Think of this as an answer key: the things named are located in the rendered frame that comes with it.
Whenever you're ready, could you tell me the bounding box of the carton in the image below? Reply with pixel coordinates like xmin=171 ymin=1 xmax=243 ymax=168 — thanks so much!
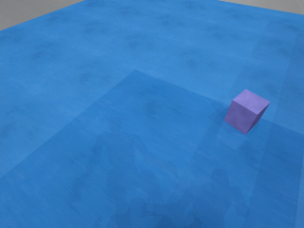
xmin=224 ymin=89 xmax=270 ymax=135

